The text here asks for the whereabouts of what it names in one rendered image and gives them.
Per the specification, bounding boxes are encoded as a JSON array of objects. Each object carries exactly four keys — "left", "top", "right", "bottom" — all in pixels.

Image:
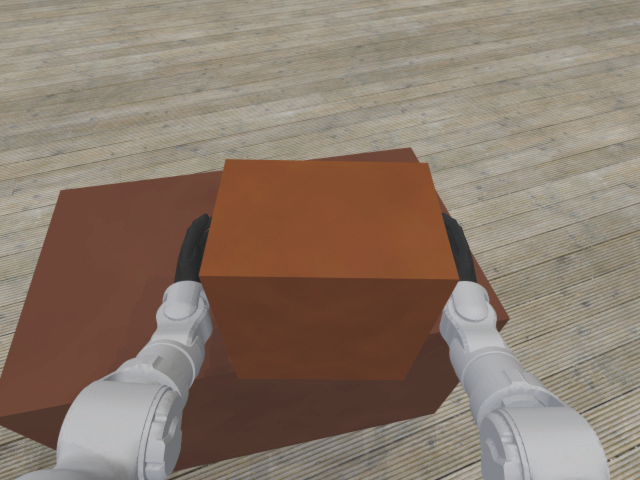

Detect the robot left hand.
[{"left": 174, "top": 214, "right": 212, "bottom": 283}]

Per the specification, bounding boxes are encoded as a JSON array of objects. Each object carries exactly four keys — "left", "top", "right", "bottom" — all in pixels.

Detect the robot left upper arm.
[{"left": 15, "top": 380, "right": 183, "bottom": 480}]

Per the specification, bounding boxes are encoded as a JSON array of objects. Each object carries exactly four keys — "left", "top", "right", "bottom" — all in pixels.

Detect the carton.
[{"left": 199, "top": 159, "right": 460, "bottom": 380}]

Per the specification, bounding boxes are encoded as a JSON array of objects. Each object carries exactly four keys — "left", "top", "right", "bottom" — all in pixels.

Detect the robot right upper arm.
[{"left": 480, "top": 407, "right": 608, "bottom": 480}]

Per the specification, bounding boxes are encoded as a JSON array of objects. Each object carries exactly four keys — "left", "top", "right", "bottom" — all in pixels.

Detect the robot right forearm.
[{"left": 439, "top": 281, "right": 610, "bottom": 480}]

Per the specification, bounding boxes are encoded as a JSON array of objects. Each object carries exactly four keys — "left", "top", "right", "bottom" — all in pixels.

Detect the pedestal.
[{"left": 0, "top": 147, "right": 510, "bottom": 472}]

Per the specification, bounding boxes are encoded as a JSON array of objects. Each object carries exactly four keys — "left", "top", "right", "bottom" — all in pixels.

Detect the robot left forearm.
[{"left": 56, "top": 281, "right": 213, "bottom": 462}]

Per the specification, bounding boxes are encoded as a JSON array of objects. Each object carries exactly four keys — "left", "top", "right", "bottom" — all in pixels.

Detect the robot right hand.
[{"left": 442, "top": 213, "right": 477, "bottom": 283}]

